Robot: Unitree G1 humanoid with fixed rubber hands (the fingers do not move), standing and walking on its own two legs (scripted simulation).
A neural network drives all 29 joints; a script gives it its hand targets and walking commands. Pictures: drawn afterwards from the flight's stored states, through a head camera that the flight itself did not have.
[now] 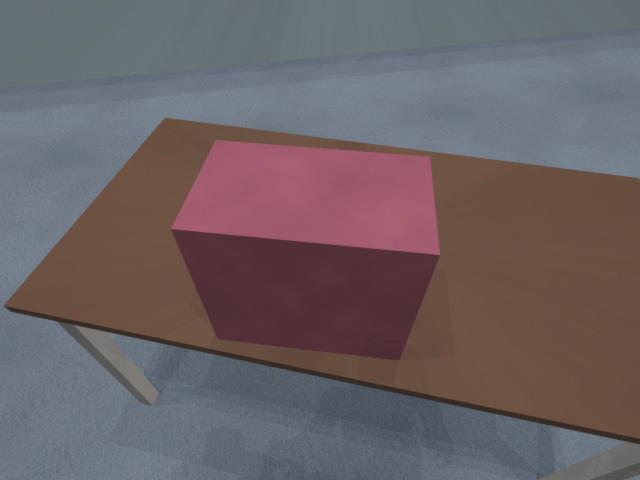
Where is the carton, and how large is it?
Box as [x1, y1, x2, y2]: [171, 140, 439, 360]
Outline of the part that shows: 216,140 171,230 217,338 398,360 439,256 429,157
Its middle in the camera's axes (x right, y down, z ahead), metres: -0.01 +0.02 +0.61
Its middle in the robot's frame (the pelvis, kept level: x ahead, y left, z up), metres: +0.45 +0.02 -0.01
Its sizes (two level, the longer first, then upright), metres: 0.313 0.180 0.284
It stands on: a table, 0.61 m high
